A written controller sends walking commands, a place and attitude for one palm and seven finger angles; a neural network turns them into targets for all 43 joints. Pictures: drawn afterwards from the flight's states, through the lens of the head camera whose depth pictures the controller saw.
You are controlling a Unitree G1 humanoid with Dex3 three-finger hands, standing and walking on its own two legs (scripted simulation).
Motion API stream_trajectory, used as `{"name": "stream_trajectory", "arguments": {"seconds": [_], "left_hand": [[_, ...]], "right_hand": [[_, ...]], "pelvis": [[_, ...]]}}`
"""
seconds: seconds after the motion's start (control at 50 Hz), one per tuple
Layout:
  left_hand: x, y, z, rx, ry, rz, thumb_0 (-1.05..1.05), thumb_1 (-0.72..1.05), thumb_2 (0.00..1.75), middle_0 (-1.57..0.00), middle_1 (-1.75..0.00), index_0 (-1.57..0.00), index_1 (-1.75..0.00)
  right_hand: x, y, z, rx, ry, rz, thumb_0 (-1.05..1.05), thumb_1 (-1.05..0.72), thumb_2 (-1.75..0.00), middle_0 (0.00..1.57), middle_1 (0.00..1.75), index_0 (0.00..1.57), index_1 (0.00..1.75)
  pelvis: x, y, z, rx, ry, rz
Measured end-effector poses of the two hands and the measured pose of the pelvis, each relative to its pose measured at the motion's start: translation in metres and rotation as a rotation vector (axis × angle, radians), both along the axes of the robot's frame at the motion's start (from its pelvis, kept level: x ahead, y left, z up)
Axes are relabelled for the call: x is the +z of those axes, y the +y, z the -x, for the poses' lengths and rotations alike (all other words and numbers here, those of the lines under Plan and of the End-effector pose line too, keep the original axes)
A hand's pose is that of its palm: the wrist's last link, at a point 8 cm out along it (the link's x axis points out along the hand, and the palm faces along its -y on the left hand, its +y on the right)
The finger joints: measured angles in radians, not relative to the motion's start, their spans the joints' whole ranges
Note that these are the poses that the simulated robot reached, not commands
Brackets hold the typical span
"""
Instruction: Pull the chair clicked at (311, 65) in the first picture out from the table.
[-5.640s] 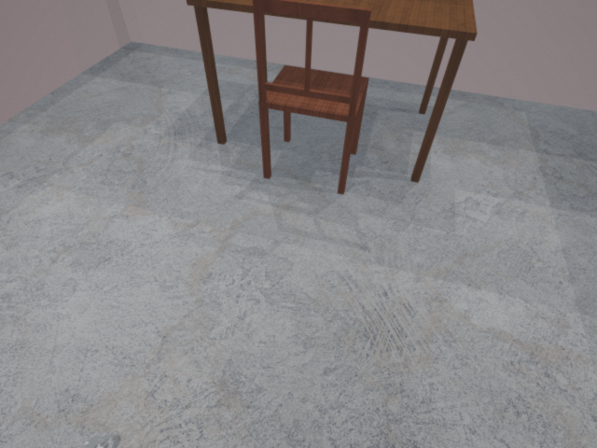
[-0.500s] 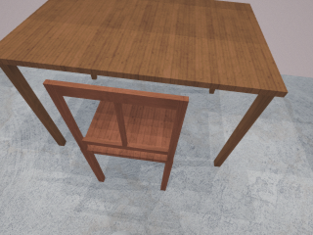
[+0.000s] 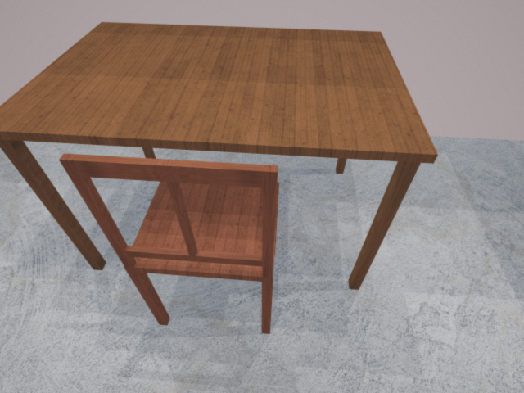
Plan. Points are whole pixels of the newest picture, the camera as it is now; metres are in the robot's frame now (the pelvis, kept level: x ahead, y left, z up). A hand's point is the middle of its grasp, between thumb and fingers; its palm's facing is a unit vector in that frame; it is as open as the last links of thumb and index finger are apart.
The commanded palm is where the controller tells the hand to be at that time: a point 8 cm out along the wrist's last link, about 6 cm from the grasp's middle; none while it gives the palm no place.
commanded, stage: come to a stop and stand still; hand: left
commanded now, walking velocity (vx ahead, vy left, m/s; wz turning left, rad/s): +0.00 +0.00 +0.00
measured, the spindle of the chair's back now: (184, 221) +0.50 +0.21 -0.11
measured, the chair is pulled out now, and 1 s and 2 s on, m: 0.00 0.00 0.00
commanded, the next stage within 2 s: look again from close up in 0.96 s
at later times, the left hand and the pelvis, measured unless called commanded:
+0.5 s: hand out of the picture +0.01 +0.17 -0.18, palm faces +0.05 -0.99 -0.16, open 7.4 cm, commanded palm none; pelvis +0.03 +0.02 +0.00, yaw +0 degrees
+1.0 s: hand out of the picture +0.03 +0.20 -0.17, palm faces +0.05 -0.98 -0.19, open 7.4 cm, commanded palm none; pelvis +0.04 +0.02 +0.00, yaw +0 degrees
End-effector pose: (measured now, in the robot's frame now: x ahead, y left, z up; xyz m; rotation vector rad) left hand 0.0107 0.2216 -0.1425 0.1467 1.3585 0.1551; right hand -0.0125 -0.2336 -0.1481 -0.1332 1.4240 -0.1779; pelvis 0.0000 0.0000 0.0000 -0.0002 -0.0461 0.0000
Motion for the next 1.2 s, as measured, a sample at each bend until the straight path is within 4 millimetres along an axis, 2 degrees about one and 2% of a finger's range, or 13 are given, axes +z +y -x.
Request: {"name": "stream_trajectory", "arguments": {"seconds": [0.12, 0.22, 0.3, 0.42, 0.66, 0.82, 1.06, 1.2], "left_hand": [[-0.004, -0.007, 0.008, 0.011, 0.046, 0.029, 0.01, 0.91, 0.90, -0.20, -0.30, -0.20, -0.30], [-0.005, -0.008, 0.011, 0.018, 0.077, 0.041, 0.00, 0.91, 0.90, -0.20, -0.30, -0.20, -0.30], [-0.005, -0.007, 0.011, 0.025, 0.087, 0.043, 0.00, 0.90, 0.90, -0.20, -0.30, -0.20, -0.30], [-0.005, -0.003, 0.006, 0.032, 0.082, 0.041, 0.00, 0.90, 0.90, -0.20, -0.30, -0.20, -0.30], [-0.004, 0.009, -0.002, 0.035, 0.080, 0.034, 0.00, 0.90, 0.90, -0.20, -0.30, -0.20, -0.30], [-0.002, 0.017, -0.006, 0.036, 0.084, 0.021, 0.00, 0.90, 0.90, -0.20, -0.30, -0.20, -0.30], [0.001, 0.023, -0.014, 0.036, 0.077, 0.001, 0.00, 0.90, 0.90, -0.20, -0.30, -0.20, -0.30], [0.006, 0.039, -0.033, 0.000, -0.021, -0.062, 0.00, 0.90, 0.90, -0.20, -0.30, -0.20, -0.30]], "right_hand": [[0.005, 0.007, 0.035, -0.018, 0.113, -0.001, 0.00, -0.91, -0.90, 0.20, 0.30, 0.19, 0.29], [0.006, 0.021, 0.039, -0.026, 0.141, -0.020, 0.00, -0.91, -0.90, 0.20, 0.30, 0.19, 0.29], [0.005, 0.033, 0.025, -0.025, 0.118, -0.037, 0.00, -0.91, -0.90, 0.20, 0.30, 0.19, 0.30], [0.002, 0.044, -0.011, -0.006, 0.040, -0.051, 0.00, -0.91, -0.90, 0.20, 0.30, 0.19, 0.30], [0.007, 0.031, -0.052, 0.026, -0.030, 0.004, 0.01, -0.92, -0.90, 0.20, 0.30, 0.20, 0.30], [0.008, 0.031, -0.065, 0.044, -0.044, 0.008, 0.01, -0.92, -0.90, 0.20, 0.30, 0.19, 0.30], [0.006, 0.031, -0.069, 0.053, -0.034, -0.001, 0.01, -0.92, -0.90, 0.20, 0.30, 0.20, 0.30], [0.000, 0.022, -0.084, 0.057, -0.121, 0.006, 0.01, -0.91, -0.90, 0.20, 0.30, 0.20, 0.30]], "pelvis": [[0.001, 0.000, -0.004, 0.003, 0.008, 0.004], [0.002, 0.003, -0.010, 0.002, 0.016, 0.004], [0.003, 0.006, -0.015, 0.001, 0.018, 0.003], [0.003, 0.012, -0.023, 0.000, 0.019, 0.000], [0.003, 0.021, -0.035, -0.001, 0.020, -0.007], [0.004, 0.023, -0.039, 0.002, 0.024, -0.010], [0.004, 0.023, -0.045, 0.008, 0.023, -0.013], [-0.003, 0.024, -0.040, 0.012, 0.041, 0.002]]}}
